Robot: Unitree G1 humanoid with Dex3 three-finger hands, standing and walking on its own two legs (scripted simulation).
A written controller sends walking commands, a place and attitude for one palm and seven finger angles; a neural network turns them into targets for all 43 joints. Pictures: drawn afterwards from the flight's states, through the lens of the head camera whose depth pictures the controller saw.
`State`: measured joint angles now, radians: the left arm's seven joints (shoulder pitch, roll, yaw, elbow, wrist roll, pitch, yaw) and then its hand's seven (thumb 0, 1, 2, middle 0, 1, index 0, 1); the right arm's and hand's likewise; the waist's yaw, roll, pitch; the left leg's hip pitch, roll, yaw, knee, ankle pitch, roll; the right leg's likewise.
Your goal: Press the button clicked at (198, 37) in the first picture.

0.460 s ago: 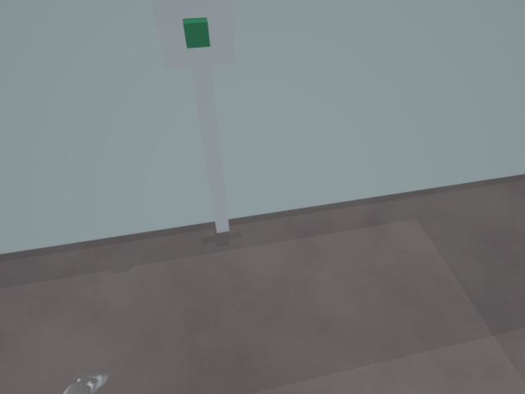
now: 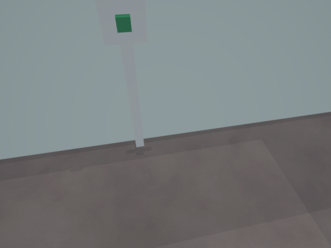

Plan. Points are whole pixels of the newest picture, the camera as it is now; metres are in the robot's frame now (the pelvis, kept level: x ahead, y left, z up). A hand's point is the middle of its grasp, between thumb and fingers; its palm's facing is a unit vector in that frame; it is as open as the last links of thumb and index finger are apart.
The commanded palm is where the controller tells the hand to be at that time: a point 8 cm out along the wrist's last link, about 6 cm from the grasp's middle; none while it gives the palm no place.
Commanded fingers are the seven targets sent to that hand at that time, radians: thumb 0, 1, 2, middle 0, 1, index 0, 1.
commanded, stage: stand and wait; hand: left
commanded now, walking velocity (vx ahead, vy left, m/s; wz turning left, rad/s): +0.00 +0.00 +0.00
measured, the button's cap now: (123, 23) +0.89 +0.23 +0.15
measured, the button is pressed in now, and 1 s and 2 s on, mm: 0 0 0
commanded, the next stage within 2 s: look at it before walking up in 0.36 s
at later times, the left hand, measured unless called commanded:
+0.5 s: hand out of the picture +0.06 +0.24 -0.15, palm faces -0.03 -0.94 -0.34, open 7.4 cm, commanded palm none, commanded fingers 0.00 0.90 0.90 -0.20 -0.30 -0.20 -0.30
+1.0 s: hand out of the picture +0.05 +0.24 -0.15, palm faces -0.04 -0.94 -0.33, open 7.4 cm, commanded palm none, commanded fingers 0.00 0.90 0.90 -0.20 -0.30 -0.20 -0.30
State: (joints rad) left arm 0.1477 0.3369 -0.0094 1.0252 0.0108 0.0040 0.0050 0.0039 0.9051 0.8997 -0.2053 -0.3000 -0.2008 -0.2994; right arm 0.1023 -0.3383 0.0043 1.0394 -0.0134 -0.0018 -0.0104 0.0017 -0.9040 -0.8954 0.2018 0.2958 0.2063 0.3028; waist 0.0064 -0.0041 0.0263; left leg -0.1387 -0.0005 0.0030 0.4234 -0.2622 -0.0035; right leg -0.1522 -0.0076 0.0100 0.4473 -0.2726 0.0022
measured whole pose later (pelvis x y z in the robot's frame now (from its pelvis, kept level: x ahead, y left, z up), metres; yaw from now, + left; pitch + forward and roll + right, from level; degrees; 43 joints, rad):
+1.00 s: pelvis -0.02 -0.01 +0.00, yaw +0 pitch -1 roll +0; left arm 0.15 0.34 -0.01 1.09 0.01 -0.01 0.00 0.00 0.91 0.90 -0.20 -0.30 -0.20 -0.30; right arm 0.13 -0.34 0.01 1.12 -0.01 -0.01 0.00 0.00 -0.90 -0.90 0.20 0.30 0.21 0.30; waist 0.00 0.00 0.04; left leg -0.14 0.02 0.01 0.37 -0.20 -0.01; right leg -0.15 0.01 0.01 0.38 -0.20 -0.01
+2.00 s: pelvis -0.03 -0.03 +0.00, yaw +12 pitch -1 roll +1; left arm 0.40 0.15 0.01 1.06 0.03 -0.03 0.02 0.00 0.91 0.90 -0.20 -0.30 -0.20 -0.30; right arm 0.26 -0.23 -0.06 1.05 -0.03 0.04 0.00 0.00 -0.91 -0.90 0.20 0.30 0.20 0.30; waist 0.01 0.02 -0.03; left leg -0.43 0.06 0.02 0.98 -0.32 -0.02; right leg -0.08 0.01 -0.07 0.40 -0.31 -0.05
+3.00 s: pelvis +0.29 -0.06 +0.00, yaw +10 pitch +0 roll -3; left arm 0.27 0.16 0.04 1.09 0.03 -0.06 0.02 -0.01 0.94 0.90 -0.20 -0.30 -0.20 -0.30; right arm 0.22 -0.19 -0.07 1.03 -0.03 -0.01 0.00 0.00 -0.91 -0.90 0.19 0.29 0.20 0.30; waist -0.02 0.03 0.00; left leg -0.52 0.14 0.11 0.96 -0.31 -0.02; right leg -0.17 0.00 -0.20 0.43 -0.25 -0.03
